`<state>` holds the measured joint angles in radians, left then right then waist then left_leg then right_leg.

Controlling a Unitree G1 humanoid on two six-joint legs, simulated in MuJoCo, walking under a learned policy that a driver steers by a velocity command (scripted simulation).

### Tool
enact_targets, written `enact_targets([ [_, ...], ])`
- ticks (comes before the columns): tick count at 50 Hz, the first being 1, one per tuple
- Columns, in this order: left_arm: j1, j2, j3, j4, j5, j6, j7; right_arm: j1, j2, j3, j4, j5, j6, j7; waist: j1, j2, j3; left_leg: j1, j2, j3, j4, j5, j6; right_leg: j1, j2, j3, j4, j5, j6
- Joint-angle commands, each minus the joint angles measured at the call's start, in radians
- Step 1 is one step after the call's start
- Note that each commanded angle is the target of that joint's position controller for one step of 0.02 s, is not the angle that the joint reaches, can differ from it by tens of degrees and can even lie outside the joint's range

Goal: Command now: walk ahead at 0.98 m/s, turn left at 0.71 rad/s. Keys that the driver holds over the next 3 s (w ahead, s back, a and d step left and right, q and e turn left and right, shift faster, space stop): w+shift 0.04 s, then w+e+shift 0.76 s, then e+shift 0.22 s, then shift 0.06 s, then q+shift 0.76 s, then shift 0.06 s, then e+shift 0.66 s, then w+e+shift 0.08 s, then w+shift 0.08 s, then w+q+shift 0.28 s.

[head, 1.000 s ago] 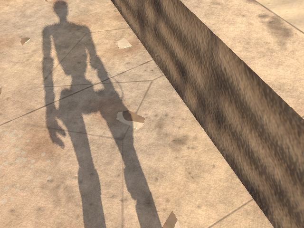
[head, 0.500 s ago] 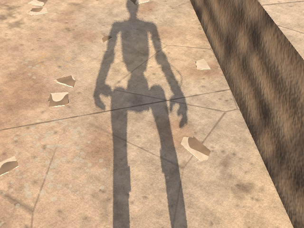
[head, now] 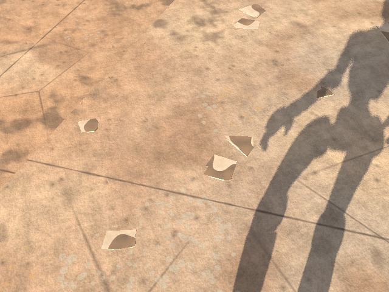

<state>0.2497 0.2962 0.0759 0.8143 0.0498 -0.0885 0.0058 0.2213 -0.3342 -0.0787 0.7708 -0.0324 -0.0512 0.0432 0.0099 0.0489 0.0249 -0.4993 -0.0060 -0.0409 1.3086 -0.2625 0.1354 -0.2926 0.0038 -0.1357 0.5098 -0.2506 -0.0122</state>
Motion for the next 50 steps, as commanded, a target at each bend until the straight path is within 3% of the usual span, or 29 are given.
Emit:
enact_targets([
  [1,0.105,-0.011,-0.018,0.021,-0.02,-0.046,-0.02,-0.025,0.073,0.041,-0.111,-0.016,0.016,0.03,-0.02,-0.111,0.022,-0.262,0.105,-0.096,-0.002,0.06,-0.007,0.136,-0.289,0.345,-0.352,-0.055,-0.117],
  [4,0.117,0.024,-0.018,0.042,-0.02,-0.065,-0.027,-0.134,0.043,0.05,-0.16,-0.014,0.011,0.034,-0.042,-0.091,0.087,-0.298,0.07,-0.114,-0.186,0.179,-0.018,0.091,-0.243,0.191,-0.421,0.097,-0.125],
  [6,0.135,0.049,-0.018,0.05,-0.035,-0.063,-0.029,-0.239,0.024,0.062,-0.193,-0.017,-0.002,0.049,-0.035,-0.062,0.118,-0.176,0.057,0.027,-0.453,0.273,-0.025,0.043,-0.188,0.097,-0.49,0.21,-0.124],
  [9,0.213,0.125,-0.011,0.078,-0.047,-0.055,-0.031,-0.331,0.038,0.079,-0.201,-0.012,-0.021,0.054,-0.004,-0.049,0.129,0.015,0.037,0.125,-0.623,0.317,-0.018,0.097,-0.213,0.102,-0.524,0.512,-0.156],
  [11,0.247,0.187,-0.003,0.096,-0.042,-0.044,-0.022,-0.296,0.0,0.066,-0.189,-0.018,-0.029,0.028,-0.031,-0.097,0.049,0.093,-0.026,0.139,-0.683,0.19,-0.013,0.27,-0.228,0.091,-0.339,0.967,-0.146],
  [13,0.233,0.216,0.001,0.103,-0.041,-0.021,-0.009,0.029,-0.072,0.032,-0.093,-0.025,-0.038,-0.007,-0.194,-0.15,-0.142,0.471,-0.053,0.104,-0.77,0.123,-0.003,0.224,-0.204,0.086,0.093,1.014,-0.119],
  [14,0.229,0.159,-0.012,0.081,-0.042,-0.02,-0.012,0.194,-0.149,0.003,-0.05,-0.047,-0.041,-0.03,-0.25,-0.122,-0.253,0.75,0.106,-0.045,-0.742,-0.022,0.002,-0.008,-0.147,0.087,0.402,0.683,-0.112],
  [15,0.306,-0.034,-0.045,0.029,-0.059,-0.021,-0.024,0.235,-0.233,-0.015,-0.049,-0.073,-0.05,-0.043,-0.145,0.142,-0.395,0.987,0.429,-0.49,-0.811,-0.293,0.017,-0.324,-0.024,0.134,0.776,-0.226,-0.104],
  [16,0.277,0.047,-0.024,0.007,-0.09,-0.017,-0.018,0.242,-0.208,-0.018,-0.052,-0.045,-0.042,-0.038,-0.162,0.125,-0.466,0.92,0.483,-0.727,-0.986,-0.368,0.034,-0.401,-0.013,0.211,0.911,-0.173,-0.127],
  [17,0.168,0.075,-0.013,-0.006,-0.081,-0.011,-0.016,0.154,-0.124,-0.002,-0.036,-0.03,-0.044,-0.035,-0.124,0.04,-0.259,0.764,0.408,-0.551,-1.006,-0.32,0.017,-0.457,-0.067,0.215,0.887,-0.04,-0.129],
  [18,0.134,0.039,-0.022,-0.006,-0.071,-0.008,-0.024,0.1,-0.069,0.007,-0.027,-0.022,-0.052,-0.031,-0.095,0.017,-0.132,0.62,0.369,-0.41,-1.032,-0.176,0.011,-0.457,-0.096,0.203,0.835,0.01,-0.12],
  [19,0.133,0.023,-0.021,0.007,-0.061,0.004,-0.031,0.069,-0.041,0.011,-0.021,-0.021,-0.057,-0.031,-0.059,0.01,-0.088,0.532,0.33,-0.306,-1.058,-0.067,-0.009,-0.422,-0.117,0.204,0.809,0.021,-0.108],
  [21,0.153,-0.014,-0.02,0.009,-0.038,0.042,-0.046,0.08,0.007,0.024,0.009,-0.001,-0.07,-0.033,-0.005,0.041,-0.047,0.426,0.297,-0.152,-1.1,0.044,-0.027,-0.38,-0.144,0.195,0.789,0.025,-0.091],
  [23,0.063,-0.033,-0.019,-0.031,-0.029,0.068,-0.057,0.101,0.032,0.028,0.045,0.022,-0.087,-0.029,0.009,0.032,0.011,0.416,0.278,-0.026,-1.136,0.174,-0.047,-0.455,-0.163,0.179,0.77,0.057,-0.083],
  [25,-0.024,-0.049,-0.029,-0.075,-0.026,0.074,-0.069,0.11,0.041,0.032,0.061,0.022,-0.096,-0.029,0.016,0.032,0.056,0.379,0.239,0.119,-1.162,0.321,-0.073,-0.481,-0.159,0.138,0.712,0.162,-0.08],
  [29,-0.156,-0.018,-0.042,-0.125,-0.037,0.072,-0.09,0.113,0.002,0.029,0.077,0.011,-0.102,-0.042,0.024,-0.012,0.1,0.391,0.173,0.308,-1.196,0.565,-0.111,-0.408,-0.098,0.026,0.443,0.34,-0.118],
  [32,-0.2,0.017,-0.045,-0.149,-0.028,0.065,-0.097,0.166,-0.082,0.017,0.087,0.015,-0.09,-0.063,0.041,-0.002,0.094,0.5,0.201,0.356,-1.089,1.066,-0.133,-0.264,0.0,-0.09,0.259,0.342,-0.169],
  [33,-0.138,0.045,-0.038,-0.132,-0.032,0.065,-0.093,0.165,-0.119,0.008,0.078,0.01,-0.076,-0.075,0.079,0.029,0.04,0.545,0.218,0.35,-0.995,1.229,-0.137,-0.182,0.039,-0.106,0.249,0.296,-0.181],
  [35,0.194,0.124,-0.001,-0.048,-0.035,0.067,-0.077,0.082,-0.184,-0.013,0.045,-0.003,-0.04,-0.089,0.254,0.069,-0.129,0.496,0.262,0.311,-0.576,1.384,-0.118,0.161,0.09,-0.057,0.259,0.17,-0.226],
  [36,0.377,0.171,0.03,0.013,-0.038,0.067,-0.055,0.041,-0.187,-0.017,0.027,-0.008,-0.026,-0.08,0.322,0.023,-0.201,0.358,0.235,0.286,-0.243,1.149,-0.101,0.397,0.096,0.027,0.192,0.084,-0.255],
  [37,0.3,0.215,0.061,0.013,-0.07,0.082,-0.033,-0.005,-0.085,0.0,0.019,-0.008,-0.029,-0.057,0.264,-0.201,-0.096,0.08,0.011,0.264,0.189,0.121,-0.12,0.461,0.022,0.194,0.111,0.038,-0.285],
  [38,0.185,0.327,0.069,-0.034,-0.028,0.092,-0.036,0.126,0.006,0.034,-0.1,-0.003,-0.054,-0.048,0.05,-0.326,-0.201,-0.29,-0.058,0.107,0.451,-0.226,-0.165,0.668,-0.172,0.695,0.03,0.186,-0.465],
  [39,0.18,0.324,0.08,-0.075,-0.026,0.096,-0.025,0.067,-0.03,0.046,-0.14,-0.003,-0.084,-0.048,0.107,-0.2,-0.302,-0.407,-0.03,-0.045,0.434,-0.181,-0.153,0.714,-0.268,0.967,-0.22,-0.154,-0.526],
  [40,0.167,0.236,0.063,-0.061,-0.025,0.089,-0.011,0.013,-0.068,0.044,-0.131,-0.004,-0.099,-0.047,0.079,-0.033,-0.124,-0.423,0.029,-0.062,0.31,-0.119,-0.144,0.538,-0.262,0.954,-0.314,-0.249,-0.456],
  [41,0.132,0.189,0.048,-0.047,-0.03,0.076,-0.007,-0.019,-0.063,0.044,-0.137,-0.008,-0.096,-0.048,0.018,0.046,-0.025,-0.35,0.069,-0.06,0.187,-0.086,-0.153,0.361,-0.228,0.855,-0.302,-0.071,-0.406],
  [43,0.081,0.164,0.033,-0.057,-0.043,0.043,-0.001,0.004,-0.044,0.053,-0.125,-0.035,-0.049,-0.053,-0.06,0.092,0.052,-0.188,0.108,-0.047,0.062,-0.107,-0.193,0.101,-0.149,0.646,-0.259,0.418,-0.367],
  [46,0.076,0.173,0.033,-0.062,-0.052,0.02,-0.01,-0.058,-0.012,0.063,-0.164,-0.026,-0.007,-0.051,-0.064,0.072,0.031,-0.028,0.1,0.029,-0.197,-0.049,-0.225,-0.064,-0.02,0.433,-0.208,0.877,-0.3],
  [47,0.034,0.086,0.015,-0.109,-0.103,0.005,0.0,-0.211,-0.006,0.045,-0.231,0.023,-0.056,-0.067,-0.029,0.068,0.005,-0.025,0.035,-0.02,-0.318,0.015,-0.227,-0.088,0.025,0.47,-0.19,0.759,-0.272],
  [50,0.085,0.17,0.044,-0.083,-0.107,0.052,0.036,-0.301,0.046,0.055,-0.271,0.028,-0.082,-0.072,0.029,-0.035,-0.091,0.117,-0.113,0.032,-0.743,0.3,-0.21,-0.039,0.114,0.435,-0.099,0.618,-0.128],
])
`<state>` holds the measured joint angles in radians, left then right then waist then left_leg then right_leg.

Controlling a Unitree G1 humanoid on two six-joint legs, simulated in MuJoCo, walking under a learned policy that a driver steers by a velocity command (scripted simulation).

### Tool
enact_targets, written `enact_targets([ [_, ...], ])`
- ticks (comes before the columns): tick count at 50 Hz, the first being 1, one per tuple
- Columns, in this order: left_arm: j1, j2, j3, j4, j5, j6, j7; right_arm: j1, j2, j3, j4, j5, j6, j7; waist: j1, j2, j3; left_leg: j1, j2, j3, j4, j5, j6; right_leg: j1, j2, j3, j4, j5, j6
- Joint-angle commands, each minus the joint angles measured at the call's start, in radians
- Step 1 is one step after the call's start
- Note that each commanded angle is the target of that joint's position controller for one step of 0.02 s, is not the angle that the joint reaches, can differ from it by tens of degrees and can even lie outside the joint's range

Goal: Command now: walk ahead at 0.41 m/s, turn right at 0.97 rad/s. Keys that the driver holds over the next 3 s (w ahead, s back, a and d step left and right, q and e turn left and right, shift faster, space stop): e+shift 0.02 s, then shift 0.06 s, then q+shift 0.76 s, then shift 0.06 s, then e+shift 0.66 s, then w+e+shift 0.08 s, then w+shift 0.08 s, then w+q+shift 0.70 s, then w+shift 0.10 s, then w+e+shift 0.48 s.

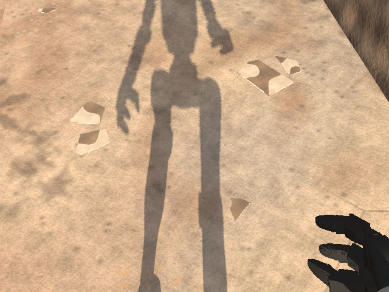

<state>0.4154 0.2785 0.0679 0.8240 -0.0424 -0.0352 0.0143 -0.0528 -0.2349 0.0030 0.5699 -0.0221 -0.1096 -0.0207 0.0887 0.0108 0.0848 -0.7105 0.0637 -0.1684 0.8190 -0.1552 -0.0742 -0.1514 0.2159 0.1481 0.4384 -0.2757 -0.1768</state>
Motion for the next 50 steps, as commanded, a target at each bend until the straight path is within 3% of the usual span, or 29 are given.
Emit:
enact_targets([
  [1,-0.043,0.178,0.053,-0.079,-0.006,0.015,0.035,-0.033,-0.07,-0.039,-0.076,0.03,-0.024,-0.006,-0.034,-0.043,-0.171,0.393,-0.216,0.166,-0.314,0.274,-0.001,-0.177,-0.094,0.182,0.001,0.575,0.075],
  [3,-0.027,0.124,0.042,-0.074,0.005,0.026,0.045,-0.001,-0.105,-0.06,-0.076,0.041,-0.021,0.001,-0.043,-0.123,-0.179,0.457,-0.211,0.131,-0.372,0.378,0.011,-0.132,-0.102,0.214,0.099,0.482,0.111],
  [5,-0.099,0.094,0.036,-0.11,0.015,0.023,0.048,0.194,-0.136,-0.082,-0.025,0.015,-0.023,-0.002,-0.15,-0.16,-0.268,0.627,-0.157,0.136,-0.468,0.566,0.046,-0.059,-0.084,0.155,0.346,0.528,0.16],
  [6,-0.116,0.03,0.011,-0.139,0.041,0.022,0.041,0.359,-0.151,-0.08,0.018,-0.004,-0.025,-0.001,-0.208,-0.083,-0.392,0.861,0.036,-0.01,-0.386,0.772,0.125,-0.149,-0.063,0.089,0.663,0.118,0.19],
  [7,0.103,-0.04,-0.012,-0.142,0.047,0.019,0.029,0.367,-0.169,-0.068,0.022,-0.046,-0.025,0.011,-0.091,0.221,-0.525,1.095,0.34,-0.435,-0.289,1.162,0.357,-0.378,0.051,0.13,0.999,-0.539,0.217],
  [8,0.247,0.053,-0.009,-0.095,0.026,0.022,0.003,0.329,-0.179,-0.08,0.038,-0.022,-0.023,0.023,-0.046,0.222,-0.606,1.079,0.425,-0.68,-0.333,0.713,0.468,-0.447,-0.053,0.201,1.119,-0.414,0.208],
  [9,0.144,0.106,0.0,-0.064,0.019,0.042,-0.006,0.24,-0.1,-0.066,0.014,-0.005,-0.012,0.027,-0.077,0.116,-0.469,0.938,0.317,-0.57,-0.402,0.349,0.441,-0.477,-0.13,0.123,1.114,-0.327,0.224],
  [10,-0.023,0.137,0.006,-0.117,0.043,0.05,0.0,0.164,-0.075,-0.05,-0.004,0.008,0.01,0.028,-0.08,0.018,-0.324,0.746,0.208,-0.457,-0.459,0.127,0.371,-0.493,-0.163,0.018,1.037,-0.232,0.229],
  [11,-0.125,0.143,0.012,-0.158,0.065,0.053,0.008,0.13,-0.096,-0.048,-0.013,0.021,0.028,0.029,-0.072,-0.033,-0.216,0.58,0.135,-0.408,-0.505,0.039,0.328,-0.482,-0.165,-0.024,0.969,-0.187,0.233],
  [12,-0.163,0.124,0.008,-0.188,0.069,0.051,0.009,0.123,-0.147,-0.064,-0.01,0.023,0.043,0.027,-0.052,-0.021,-0.144,0.46,0.081,-0.375,-0.538,0.025,0.3,-0.444,-0.167,-0.036,0.865,-0.156,0.231],
  [14,-0.166,0.065,-0.008,-0.197,0.062,0.038,0.017,0.149,-0.177,-0.086,-0.002,0.018,0.057,0.026,-0.043,0.034,-0.137,0.382,0.009,-0.285,-0.547,0.187,0.271,-0.345,-0.157,-0.071,0.633,-0.184,0.223],
  [16,-0.187,0.035,-0.019,-0.201,0.056,0.03,0.027,0.187,-0.185,-0.098,0.01,0.02,0.07,0.019,-0.048,0.089,-0.214,0.411,-0.001,-0.275,-0.53,0.293,0.284,-0.263,-0.133,-0.075,0.477,-0.204,0.224],
  [18,-0.209,0.053,-0.015,-0.198,0.047,0.04,0.027,0.201,-0.204,-0.112,0.001,0.034,0.088,0.01,-0.053,0.122,-0.259,0.423,0.007,-0.325,-0.547,0.087,0.279,-0.214,-0.12,-0.051,0.391,-0.13,0.217],
  [22,-0.288,0.08,-0.002,-0.211,0.036,0.042,0.015,0.233,-0.213,-0.131,-0.013,0.05,0.122,-0.01,-0.074,0.165,-0.188,0.361,-0.009,-0.414,-0.601,-0.283,0.232,-0.14,-0.107,-0.026,0.181,-0.049,0.19],
  [24,-0.235,0.097,0.012,-0.19,0.03,0.029,0.007,0.245,-0.204,-0.135,-0.016,0.056,0.137,-0.021,-0.043,0.163,-0.186,0.293,-0.051,-0.407,-0.565,-0.354,0.178,0.018,-0.143,-0.028,-0.004,0.043,0.156],
  [25,-0.197,0.144,0.027,-0.179,0.045,0.025,0.009,0.261,-0.177,-0.129,-0.022,0.06,0.14,-0.022,-0.036,0.093,-0.208,0.189,-0.104,-0.339,-0.461,-0.43,0.125,0.139,-0.26,0.048,-0.076,0.013,0.099],
  [26,-0.199,0.199,0.039,-0.182,0.085,0.024,0.007,0.245,-0.145,-0.123,-0.049,0.075,0.137,-0.023,-0.047,-0.172,-0.207,0.032,-0.215,-0.131,-0.178,-0.483,0.093,0.157,-0.492,0.294,-0.151,-0.028,-0.026],
  [27,-0.296,0.163,0.03,-0.212,0.114,0.018,0.008,0.301,-0.195,-0.139,-0.042,0.059,0.123,-0.015,-0.097,-0.255,-0.192,0.004,-0.196,-0.057,0.086,-0.41,0.057,0.065,-0.602,0.389,-0.186,0.062,-0.075],
  [28,-0.37,0.102,0.015,-0.24,0.106,0.013,0.018,0.332,-0.247,-0.156,-0.013,0.051,0.125,-0.009,-0.13,-0.197,-0.165,0.024,-0.145,-0.009,0.22,-0.337,0.03,0.001,-0.575,0.292,-0.176,0.118,-0.061],
  [30,-0.437,0.058,0.001,-0.256,0.066,0.011,0.031,0.396,-0.217,-0.151,0.032,0.038,0.146,-0.013,-0.149,-0.115,-0.136,0.028,-0.122,0.034,0.39,-0.233,0.004,-0.032,-0.472,0.125,-0.144,0.175,-0.003],
  [32,-0.419,0.064,-0.004,-0.253,0.061,0.016,0.038,0.383,-0.178,-0.134,0.018,0.042,0.157,-0.006,-0.134,-0.1,-0.106,0.0,-0.081,0.093,0.508,-0.187,-0.027,-0.054,-0.447,0.016,-0.146,0.287,-0.019],
  [36,-0.298,0.112,0.014,-0.215,0.068,0.038,0.044,0.232,-0.137,-0.102,-0.063,0.049,0.153,0.013,-0.046,-0.121,-0.114,-0.054,0.002,0.145,0.302,-0.131,-0.07,0.098,-0.464,-0.063,-0.127,0.375,-0.054],
  [40,-0.292,0.181,0.044,-0.202,0.061,0.045,0.029,0.205,-0.124,-0.087,-0.092,0.045,0.151,0.038,-0.04,-0.153,-0.148,0.099,0.022,0.201,0.105,-0.161,-0.04,0.077,-0.51,-0.147,-0.102,0.442,-0.051],
  [44,-0.28,0.199,0.059,-0.179,0.024,0.029,0.007,0.205,-0.147,-0.1,-0.096,0.045,0.169,0.046,-0.058,-0.178,-0.161,0.253,-0.019,0.241,-0.105,-0.188,0.028,0.064,-0.545,-0.178,-0.035,0.478,-0.012],
  [46,-0.273,0.174,0.051,-0.156,-0.004,0.02,0.001,0.279,-0.151,-0.11,-0.067,0.039,0.169,0.042,-0.111,-0.145,-0.184,0.462,-0.071,0.24,-0.373,-0.021,0.095,-0.006,-0.504,-0.221,0.096,0.437,0.057],
  [47,-0.219,0.117,0.03,-0.137,0.013,0.013,-0.005,0.333,-0.209,-0.126,-0.05,0.034,0.163,0.028,-0.119,-0.011,-0.233,0.692,-0.012,0.134,-0.436,0.273,0.135,-0.164,-0.438,-0.292,0.248,0.292,0.134],
  [48,-0.215,0.026,-0.015,-0.188,0.083,0.006,-0.022,0.341,-0.307,-0.133,-0.076,0.012,0.154,0.008,-0.09,0.326,-0.299,0.928,0.313,-0.217,-0.345,0.815,0.271,-0.488,-0.325,-0.33,0.563,-0.399,0.233],
  [49,-0.253,0.089,0.006,-0.168,0.061,0.007,-0.018,0.337,-0.235,-0.109,-0.075,-0.01,0.135,0.011,-0.157,0.243,-0.398,0.812,0.403,-0.219,-0.372,0.786,0.425,-0.504,-0.313,-0.181,0.698,-0.431,0.257],
  [50,-0.283,0.126,0.015,-0.149,0.023,0.019,-0.016,0.318,-0.15,-0.079,-0.047,-0.019,0.119,0.023,-0.161,0.145,-0.349,0.745,0.308,-0.089,-0.392,0.653,0.39,-0.456,-0.336,-0.13,0.706,-0.378,0.249],
])
Over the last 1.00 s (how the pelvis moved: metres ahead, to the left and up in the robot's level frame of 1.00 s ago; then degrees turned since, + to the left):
0.87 -0.10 0.00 -38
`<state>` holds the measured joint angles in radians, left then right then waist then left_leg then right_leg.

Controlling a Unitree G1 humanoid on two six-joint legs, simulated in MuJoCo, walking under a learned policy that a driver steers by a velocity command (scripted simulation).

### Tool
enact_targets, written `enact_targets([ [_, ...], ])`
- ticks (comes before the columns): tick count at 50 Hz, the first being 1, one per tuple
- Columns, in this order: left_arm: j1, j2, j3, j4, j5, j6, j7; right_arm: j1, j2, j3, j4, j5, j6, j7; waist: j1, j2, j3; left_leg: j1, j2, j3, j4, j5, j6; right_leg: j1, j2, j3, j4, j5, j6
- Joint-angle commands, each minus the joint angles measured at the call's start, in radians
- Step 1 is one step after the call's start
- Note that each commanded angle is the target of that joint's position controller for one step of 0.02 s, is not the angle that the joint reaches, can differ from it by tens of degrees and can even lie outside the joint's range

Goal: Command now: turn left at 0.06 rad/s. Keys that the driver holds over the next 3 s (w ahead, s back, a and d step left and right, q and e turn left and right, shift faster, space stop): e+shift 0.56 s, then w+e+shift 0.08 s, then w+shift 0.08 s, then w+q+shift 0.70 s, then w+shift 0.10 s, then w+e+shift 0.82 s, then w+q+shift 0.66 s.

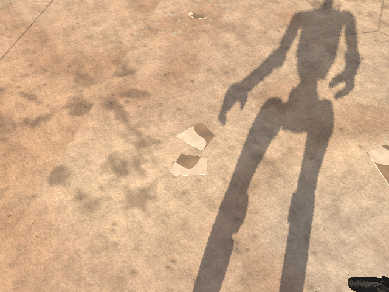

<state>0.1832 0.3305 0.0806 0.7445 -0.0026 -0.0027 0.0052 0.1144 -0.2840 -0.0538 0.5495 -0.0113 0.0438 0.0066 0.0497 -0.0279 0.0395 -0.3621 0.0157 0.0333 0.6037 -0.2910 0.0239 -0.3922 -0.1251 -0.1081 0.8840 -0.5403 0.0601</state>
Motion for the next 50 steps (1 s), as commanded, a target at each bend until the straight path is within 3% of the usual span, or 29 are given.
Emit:
enact_targets([
  [1,-0.031,0.053,-0.001,-0.056,-0.03,-0.003,-0.003,0.088,-0.077,-0.016,0.0,-0.022,-0.044,-0.001,-0.078,0.18,-0.231,0.351,0.287,-0.209,-0.186,0.657,0.23,-0.224,0.005,0.134,0.21,-0.065,0.007],
  [3,0.015,0.068,0.008,-0.017,-0.016,0.024,0.015,-0.004,-0.082,-0.015,0.011,-0.014,-0.052,-0.008,-0.045,0.175,-0.157,0.21,0.248,-0.103,-0.216,0.627,0.192,-0.135,0.035,0.151,0.207,0.066,0.026],
  [5,0.051,0.096,0.021,-0.023,-0.023,0.034,0.022,-0.038,-0.121,-0.03,0.009,-0.021,-0.048,-0.026,-0.029,0.185,-0.132,0.186,0.258,-0.063,-0.249,0.582,0.201,-0.138,0.069,0.117,0.243,0.118,0.042],
  [10,0.017,0.047,0.013,-0.084,-0.019,0.057,0.025,-0.026,-0.091,-0.031,0.041,-0.015,-0.034,-0.058,-0.06,0.15,-0.079,0.236,0.326,-0.053,-0.313,0.311,0.214,-0.225,0.02,0.115,0.176,0.16,0.048],
  [16,0.008,0.022,0.012,-0.161,-0.013,0.064,-0.01,-0.049,-0.133,-0.059,0.069,0.001,-0.036,-0.045,-0.056,0.148,-0.09,0.25,0.363,0.036,-0.284,0.393,0.202,-0.127,0.011,0.049,-0.006,0.136,-0.005],
  [20,0.037,0.028,0.028,-0.19,-0.022,0.082,-0.027,-0.069,-0.156,-0.076,0.086,0.032,-0.036,-0.026,-0.025,0.149,-0.117,0.273,0.371,0.101,-0.174,0.43,0.124,-0.007,0.049,-0.009,-0.198,0.191,-0.069],
  [21,0.075,0.034,0.037,-0.182,-0.022,0.082,-0.022,-0.06,-0.145,-0.077,0.101,0.041,-0.033,-0.022,-0.002,0.125,-0.125,0.236,0.343,0.143,-0.094,0.385,0.077,0.081,0.081,-0.022,-0.301,0.281,-0.097],
  [22,0.144,0.089,0.062,-0.164,-0.017,0.077,-0.005,-0.005,-0.113,-0.073,0.128,0.036,-0.031,-0.012,0.015,0.013,-0.135,0.141,0.262,0.202,0.079,0.289,0.009,0.223,0.092,0.049,-0.41,0.486,-0.148],
  [23,0.208,0.249,0.105,-0.177,-0.01,0.067,0.016,-0.06,-0.053,-0.054,0.074,-0.009,-0.035,-0.014,0.021,-0.308,-0.126,-0.222,0.113,0.256,0.45,-0.213,-0.096,0.437,-0.149,0.443,-0.455,0.991,-0.282],
  [24,0.19,0.273,0.096,-0.21,0.027,0.033,0.002,-0.149,-0.056,-0.048,0.019,-0.017,-0.044,-0.022,0.031,-0.298,-0.227,-0.386,-0.011,0.015,0.665,-0.437,-0.124,0.444,-0.268,0.708,-0.501,0.983,-0.475],
  [25,0.164,0.23,0.085,-0.212,0.024,0.006,-0.011,-0.177,-0.101,-0.06,0.025,0.001,-0.047,-0.023,0.045,-0.147,-0.23,-0.426,0.006,-0.077,0.722,-0.387,-0.107,0.453,-0.247,0.626,-0.528,0.878,-0.458],
  [26,0.131,0.207,0.077,-0.204,0.005,-0.007,-0.005,-0.181,-0.097,-0.059,0.025,0.012,-0.055,-0.028,0.014,-0.096,-0.181,-0.441,0.013,-0.105,0.692,-0.287,-0.081,0.429,-0.191,0.558,-0.528,0.789,-0.398],
  [27,0.07,0.178,0.069,-0.212,-0.018,-0.004,0.005,-0.154,-0.106,-0.062,0.045,0.004,-0.058,-0.038,-0.023,-0.032,-0.154,-0.444,0.032,-0.123,0.638,-0.193,-0.073,0.399,-0.145,0.505,-0.518,0.737,-0.342],
  [28,0.012,0.152,0.057,-0.228,-0.031,0.006,0.015,-0.131,-0.125,-0.069,0.052,-0.005,-0.058,-0.044,-0.054,-0.041,-0.143,-0.408,0.034,-0.13,0.593,-0.131,-0.073,0.349,-0.117,0.471,-0.518,0.734,-0.314],
  [30,0.05,0.132,0.048,-0.232,-0.035,0.005,0.024,-0.071,-0.121,-0.069,0.08,0.004,-0.071,-0.019,-0.055,-0.041,-0.197,-0.346,0.011,-0.124,0.51,-0.008,-0.064,0.332,-0.067,0.496,-0.6,0.221,-0.304],
  [31,0.066,0.138,0.047,-0.235,-0.035,-0.002,0.023,-0.082,-0.115,-0.068,0.08,0.012,-0.079,-0.008,-0.045,-0.052,-0.173,-0.354,-0.002,-0.122,0.441,0.023,-0.064,0.32,-0.065,0.538,-0.646,0.019,-0.306],
  [32,0.081,0.15,0.048,-0.233,-0.03,-0.009,0.023,-0.106,-0.116,-0.068,0.076,0.018,-0.088,-0.003,-0.038,-0.072,-0.135,-0.364,-0.014,-0.127,0.372,0.035,-0.066,0.305,-0.069,0.577,-0.679,-0.063,-0.309],
  [33,0.088,0.151,0.045,-0.227,-0.024,-0.016,0.027,-0.114,-0.116,-0.066,0.079,0.022,-0.097,0.001,-0.036,-0.088,-0.11,-0.373,-0.015,-0.125,0.308,0.055,-0.07,0.309,-0.074,0.574,-0.69,-0.061,-0.305],
  [36,0.129,0.138,0.035,-0.202,-0.014,-0.034,0.032,-0.131,-0.097,-0.055,0.097,0.015,-0.127,0.01,-0.008,-0.123,-0.088,-0.32,-0.011,-0.105,0.156,0.155,-0.085,0.296,-0.055,0.513,-0.678,0.041,-0.282],
  [39,0.151,0.132,0.023,-0.187,-0.01,-0.052,0.02,-0.141,-0.087,-0.041,0.103,0.024,-0.141,0.019,0.023,-0.153,-0.059,-0.285,0.012,-0.068,0.086,0.208,-0.083,0.275,-0.068,0.471,-0.69,0.056,-0.276],
  [40,0.2,0.153,0.026,-0.164,0.037,-0.044,-0.019,-0.094,-0.076,-0.027,0.135,-0.069,-0.082,0.037,0.037,-0.177,-0.051,-0.282,0.007,-0.002,0.096,0.177,-0.09,0.279,-0.018,0.449,-0.731,-0.004,-0.247],
  [42,0.205,0.126,0.018,-0.16,0.039,-0.045,-0.04,-0.135,-0.1,-0.031,0.111,-0.04,-0.055,0.055,0.05,-0.168,0.008,-0.304,0.025,0.007,0.082,0.171,-0.078,0.276,-0.045,0.444,-0.754,-0.009,-0.246],
  [44,0.215,0.131,0.018,-0.149,0.039,-0.052,-0.033,-0.157,-0.11,-0.028,0.094,-0.022,-0.056,0.07,0.052,-0.137,0.029,-0.328,0.032,-0.004,0.069,0.16,-0.051,0.314,-0.091,0.431,-0.77,-0.012,-0.246],
  [47,0.211,0.148,0.023,-0.127,0.049,-0.068,-0.007,-0.163,-0.117,-0.026,0.071,-0.014,-0.065,0.085,0.038,-0.088,0.067,-0.366,0.029,-0.044,0.07,0.106,0.005,0.389,-0.154,0.379,-0.791,0.016,-0.237],
  [50,0.19,0.145,0.023,-0.101,0.06,-0.077,0.0,-0.124,-0.122,-0.021,0.062,-0.01,-0.065,0.088,0.008,-0.072,0.067,-0.323,0.031,-0.004,0.054,0.046,0.079,0.446,-0.165,0.284,-0.772,0.178,-0.22],
])
Over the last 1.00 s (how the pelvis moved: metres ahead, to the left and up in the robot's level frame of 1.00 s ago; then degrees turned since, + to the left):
0.20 0.08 -0.01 28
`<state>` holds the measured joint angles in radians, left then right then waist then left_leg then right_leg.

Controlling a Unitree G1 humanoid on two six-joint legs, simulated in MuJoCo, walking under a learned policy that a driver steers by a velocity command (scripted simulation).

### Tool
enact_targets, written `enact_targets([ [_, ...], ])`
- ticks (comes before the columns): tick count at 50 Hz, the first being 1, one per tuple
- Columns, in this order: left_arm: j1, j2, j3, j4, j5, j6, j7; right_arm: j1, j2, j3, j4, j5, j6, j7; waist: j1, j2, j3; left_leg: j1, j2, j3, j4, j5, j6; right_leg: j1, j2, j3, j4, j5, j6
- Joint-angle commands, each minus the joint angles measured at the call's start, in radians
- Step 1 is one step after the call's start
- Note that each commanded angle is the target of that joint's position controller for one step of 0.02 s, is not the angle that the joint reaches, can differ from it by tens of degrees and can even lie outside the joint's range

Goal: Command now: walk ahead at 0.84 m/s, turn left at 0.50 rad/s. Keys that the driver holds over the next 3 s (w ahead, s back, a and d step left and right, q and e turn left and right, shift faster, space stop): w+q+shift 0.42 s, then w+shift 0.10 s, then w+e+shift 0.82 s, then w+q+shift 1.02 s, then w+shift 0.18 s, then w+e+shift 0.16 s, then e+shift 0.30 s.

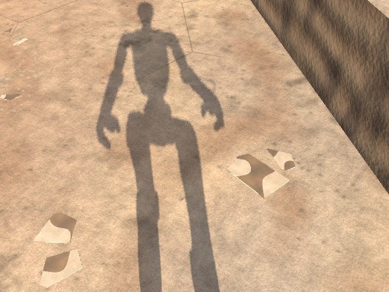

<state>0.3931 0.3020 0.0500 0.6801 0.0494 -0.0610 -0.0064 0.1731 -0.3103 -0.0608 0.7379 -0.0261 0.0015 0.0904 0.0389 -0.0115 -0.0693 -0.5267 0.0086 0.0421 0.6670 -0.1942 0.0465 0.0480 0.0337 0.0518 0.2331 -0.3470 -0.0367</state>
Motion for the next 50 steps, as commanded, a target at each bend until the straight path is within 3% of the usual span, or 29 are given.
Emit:
enact_targets([
  [1,-0.048,0.174,0.051,-0.034,0.006,-0.021,0.01,-0.128,-0.093,-0.013,-0.118,0.005,-0.021,-0.002,-0.017,-0.089,0.15,-0.047,0.008,0.025,-0.036,-0.078,0.086,-0.024,-0.307,0.059,-0.066,0.222,-0.109],
  [3,-0.078,0.17,0.042,-0.027,-0.007,-0.017,0.012,0.176,-0.122,-0.035,-0.026,-0.003,-0.03,-0.026,-0.158,-0.01,-0.019,0.402,-0.113,0.091,-0.08,-0.106,0.134,-0.161,-0.218,-0.123,0.36,0.827,-0.073],
  [4,-0.091,0.142,0.024,-0.06,-0.008,-0.019,0.016,0.413,-0.227,-0.067,0.023,-0.011,-0.038,-0.043,-0.249,0.154,-0.14,0.702,0.037,-0.217,-0.175,-0.387,0.195,-0.433,-0.144,-0.181,0.766,0.699,-0.027],
  [5,-0.096,0.035,-0.006,-0.108,0.001,-0.035,-0.004,0.408,-0.304,-0.075,0.019,-0.009,-0.045,-0.043,-0.167,0.398,-0.127,0.856,0.228,-0.785,-0.396,-0.714,0.276,-0.812,0.05,-0.083,1.005,-0.076,0.018],
  [6,-0.196,0.077,-0.007,-0.114,0.014,-0.047,-0.002,0.308,-0.233,-0.06,-0.003,0.007,-0.044,-0.042,-0.17,0.253,-0.021,0.818,0.243,-0.905,-0.459,-0.58,0.265,-0.97,0.023,0.043,1.112,-0.041,0.005],
  [8,-0.21,0.121,-0.007,-0.102,0.013,-0.066,-0.012,0.287,-0.215,-0.062,-0.007,0.011,-0.042,-0.055,-0.126,0.02,0.023,0.69,0.204,-0.666,-0.417,-0.344,0.248,-0.92,-0.084,0.048,1.046,0.086,0.002],
  [9,-0.21,0.112,-0.012,-0.099,0.025,-0.06,-0.013,0.261,-0.188,-0.052,-0.008,0.016,-0.044,-0.063,-0.093,-0.008,0.07,0.593,0.162,-0.595,-0.442,-0.271,0.227,-0.876,-0.107,0.037,0.987,0.106,0.017],
  [12,-0.222,0.092,-0.027,-0.101,0.037,-0.011,-0.026,0.256,-0.148,-0.034,-0.003,0.027,-0.065,-0.07,-0.052,0.044,0.143,0.438,0.078,-0.488,-0.493,-0.13,0.235,-0.829,-0.122,-0.005,0.892,0.085,0.065],
  [16,-0.435,0.062,-0.053,-0.176,0.014,-0.003,-0.039,0.298,-0.158,-0.039,0.023,0.029,-0.074,-0.076,-0.092,0.044,0.209,0.33,0.014,-0.414,-0.523,0.242,0.22,-0.777,-0.075,-0.088,0.62,0.241,0.095],
  [20,-0.529,0.057,-0.063,-0.208,-0.007,-0.016,-0.037,0.341,-0.179,-0.046,0.065,0.041,-0.079,-0.088,-0.132,0.082,0.157,0.408,0.042,-0.435,-0.493,0.614,0.171,-0.604,-0.02,-0.094,0.391,0.42,0.058],
  [23,-0.299,0.141,-0.026,-0.139,-0.015,-0.018,-0.006,0.288,-0.236,-0.055,0.072,0.036,-0.09,-0.095,-0.011,0.086,-0.023,0.458,0.05,-0.411,-0.241,1.007,0.102,-0.208,0.045,-0.084,0.339,0.334,0.013],
  [24,-0.097,0.18,-0.004,-0.086,-0.026,-0.017,0.015,0.242,-0.26,-0.059,0.072,0.021,-0.095,-0.09,0.109,0.09,-0.111,0.416,0.041,-0.393,-0.024,1.004,0.088,-0.006,0.022,-0.088,0.335,0.283,0.001],
  [25,0.128,0.219,0.024,-0.021,-0.015,-0.016,0.041,0.2,-0.209,-0.047,0.074,0.002,-0.107,-0.093,0.21,0.07,-0.187,0.286,0.003,-0.353,0.242,0.847,0.085,0.214,-0.074,-0.021,0.381,0.128,-0.02],
  [26,0.235,0.282,0.043,0.008,0.021,-0.021,0.054,0.241,-0.028,-0.006,0.049,0.009,-0.112,-0.095,0.173,-0.212,-0.27,0.055,-0.12,-0.261,0.667,-0.045,0.072,0.396,-0.342,0.354,0.321,-0.193,-0.093],
  [27,0.134,0.306,0.054,0.012,0.013,-0.018,0.031,0.36,-0.037,0.01,0.023,0.048,-0.109,-0.083,0.059,-0.415,-0.367,-0.103,-0.178,-0.228,0.806,-0.245,0.059,0.409,-0.457,0.897,0.081,-0.285,-0.206],
  [28,-0.003,0.195,0.044,-0.006,-0.003,-0.018,0.016,0.252,-0.099,0.007,0.045,0.013,-0.096,-0.085,0.051,-0.193,-0.174,-0.159,-0.084,-0.211,0.782,-0.136,0.07,0.246,-0.38,0.784,0.056,-0.348,-0.213],
  [29,-0.031,0.132,0.032,0.013,-0.014,-0.022,0.007,0.149,-0.11,0.007,0.027,-0.005,-0.091,-0.072,0.051,-0.054,-0.063,-0.155,-0.059,-0.199,0.75,-0.09,0.065,0.101,-0.34,0.637,0.063,-0.248,-0.223],
  [30,-0.025,0.101,0.025,0.042,-0.007,-0.025,0.003,0.076,-0.096,0.012,0.002,-0.018,-0.089,-0.063,0.037,0.014,0.004,-0.149,-0.039,-0.191,0.7,-0.099,0.063,-0.004,-0.296,0.542,0.053,-0.142,-0.212],
  [32,0.027,0.07,0.01,0.114,-0.016,-0.035,0.004,0.02,-0.046,0.032,-0.05,-0.043,-0.077,-0.049,-0.02,-0.048,0.084,-0.158,0.002,-0.174,0.614,-0.158,0.043,-0.13,-0.239,0.444,0.03,0.007,-0.215],
  [35,0.047,0.091,0.016,0.142,-0.037,-0.05,0.007,-0.09,-0.035,0.058,-0.129,-0.06,-0.073,-0.042,-0.057,-0.054,0.153,-0.213,0.074,-0.141,0.402,-0.168,-0.013,-0.225,-0.219,0.397,-0.056,0.081,-0.23],
  [38,-0.039,0.158,0.044,0.113,-0.034,-0.051,0.003,-0.181,-0.027,0.087,-0.168,-0.024,-0.085,-0.011,-0.073,-0.052,0.167,0.173,0.034,-0.051,0.036,0.093,-0.048,-0.522,-0.134,0.238,-0.164,0.151,-0.183],
  [41,0.012,0.202,0.058,0.127,-0.057,-0.055,-0.02,-0.158,-0.082,0.063,-0.142,-0.01,-0.079,-0.027,-0.068,-0.028,0.132,0.345,0.002,-0.025,-0.032,0.187,-0.044,-0.452,-0.172,0.236,-0.125,0.365,-0.155],
  [43,0.054,0.219,0.061,0.15,-0.055,-0.048,-0.021,0.003,-0.13,0.032,-0.086,-0.026,-0.083,-0.06,-0.141,0.025,0.011,0.517,-0.047,-0.004,-0.094,0.072,-0.024,-0.343,-0.115,0.171,0.213,0.665,-0.111],
  [44,0.046,0.216,0.061,0.151,-0.055,-0.049,-0.022,0.152,-0.163,0.011,-0.057,-0.037,-0.088,-0.08,-0.22,0.021,-0.078,0.719,0.012,-0.039,-0.074,0.012,-0.013,-0.447,-0.068,0.153,0.474,0.623,-0.089],
  [45,0.029,0.105,0.035,0.124,-0.049,-0.054,-0.017,0.341,-0.246,-0.017,-0.042,-0.061,-0.094,-0.104,-0.274,0.159,-0.199,0.889,0.274,-0.338,-0.144,-0.378,0.011,-0.598,0.0,0.1,0.848,0.193,-0.072],
  [46,0.106,0.014,0.012,0.07,-0.091,-0.044,-0.01,0.312,-0.298,-0.026,-0.054,-0.064,-0.082,-0.108,-0.177,0.344,-0.285,0.908,0.495,-0.852,-0.406,-0.647,0.073,-0.772,0.045,0.055,1.119,-0.116,-0.065],
  [47,0.051,0.068,0.015,0.076,-0.065,-0.025,-0.003,0.2,-0.228,-0.024,-0.06,-0.039,-0.074,-0.109,-0.139,0.233,-0.137,0.781,0.455,-0.86,-0.461,-0.719,0.104,-0.872,-0.026,0.037,1.181,-0.019,-0.072],
  [48,-0.02,0.082,0.019,0.079,-0.046,-0.01,-0.01,0.13,-0.139,-0.007,-0.068,-0.029,-0.079,-0.105,-0.125,0.127,-0.015,0.669,0.403,-0.66,-0.429,-0.556,0.099,-0.887,-0.075,0.023,1.145,0.051,-0.07],
  [50,-0.063,0.059,0.02,0.082,-0.033,0.012,-0.031,0.111,-0.078,0.007,-0.037,-0.027,-0.091,-0.098,-0.079,0.099,0.081,0.51,0.314,-0.385,-0.443,-0.225,0.069,-0.826,-0.123,0.027,1.073,0.084,-0.054],
])
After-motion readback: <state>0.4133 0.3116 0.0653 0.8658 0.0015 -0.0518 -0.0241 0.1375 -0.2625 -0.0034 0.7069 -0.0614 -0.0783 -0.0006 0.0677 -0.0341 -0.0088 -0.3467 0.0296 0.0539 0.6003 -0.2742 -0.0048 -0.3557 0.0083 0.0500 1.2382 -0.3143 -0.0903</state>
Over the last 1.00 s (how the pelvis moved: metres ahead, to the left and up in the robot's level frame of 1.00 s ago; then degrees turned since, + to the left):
0.16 -0.09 0.01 -29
